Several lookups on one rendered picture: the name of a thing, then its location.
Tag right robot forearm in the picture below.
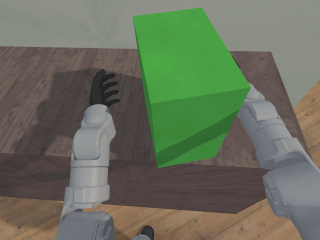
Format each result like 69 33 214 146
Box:
236 82 320 175

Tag robot left foot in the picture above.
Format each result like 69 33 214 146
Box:
141 225 154 240

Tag pedestal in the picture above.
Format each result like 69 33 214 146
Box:
0 46 314 214

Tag robot left upper arm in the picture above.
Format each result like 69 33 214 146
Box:
57 211 115 240

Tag left robot forearm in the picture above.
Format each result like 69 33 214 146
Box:
55 104 116 240

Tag robot left hand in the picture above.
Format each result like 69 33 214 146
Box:
89 69 120 108

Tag carton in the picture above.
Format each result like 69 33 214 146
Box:
133 7 251 168

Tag robot right upper arm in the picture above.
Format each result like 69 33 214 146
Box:
262 162 320 240

